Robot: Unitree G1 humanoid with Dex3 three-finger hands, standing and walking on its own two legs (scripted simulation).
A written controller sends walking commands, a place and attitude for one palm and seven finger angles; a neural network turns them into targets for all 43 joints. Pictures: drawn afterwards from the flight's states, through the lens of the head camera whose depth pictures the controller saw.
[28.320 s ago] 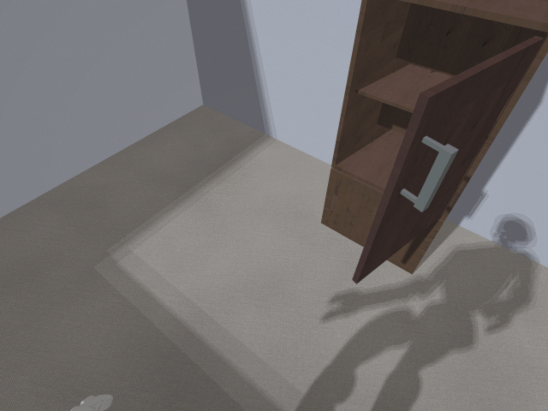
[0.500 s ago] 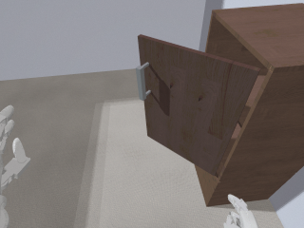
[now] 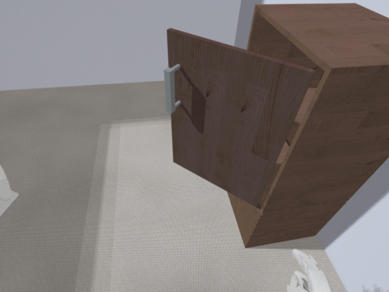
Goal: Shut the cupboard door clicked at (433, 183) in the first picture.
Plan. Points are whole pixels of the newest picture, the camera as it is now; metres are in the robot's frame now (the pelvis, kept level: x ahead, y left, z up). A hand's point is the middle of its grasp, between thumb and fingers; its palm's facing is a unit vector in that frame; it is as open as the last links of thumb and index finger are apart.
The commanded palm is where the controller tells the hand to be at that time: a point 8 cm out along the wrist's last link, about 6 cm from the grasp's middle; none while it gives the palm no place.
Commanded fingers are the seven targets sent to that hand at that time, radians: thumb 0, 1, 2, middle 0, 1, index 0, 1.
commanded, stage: step back with the hand held close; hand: left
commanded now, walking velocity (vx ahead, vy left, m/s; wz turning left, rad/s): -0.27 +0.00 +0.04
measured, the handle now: (173, 89) +0.70 +0.11 +0.06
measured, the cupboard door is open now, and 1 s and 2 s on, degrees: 46 46 46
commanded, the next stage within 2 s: stop stepping back and stand still in 0.72 s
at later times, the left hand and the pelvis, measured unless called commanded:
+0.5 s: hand (4, 258) +0.13 +0.26 +0.16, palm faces +0.44 -0.80 -0.42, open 7.4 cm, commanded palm +0.04 +0.30 +0.19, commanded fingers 0.00 0.90 0.90 -0.20 -0.30 -0.20 -0.30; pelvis -0.09 -0.01 +0.00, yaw +1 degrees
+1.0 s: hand out of the picture -0.04 +0.28 +0.17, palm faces +0.43 -0.82 -0.38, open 7.4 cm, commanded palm -0.09 +0.32 +0.19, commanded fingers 0.00 0.90 0.90 -0.20 -0.30 -0.20 -0.30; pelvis -0.23 +0.02 -0.01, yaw +0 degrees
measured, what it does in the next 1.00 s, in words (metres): walks backwards: right foot, then right foot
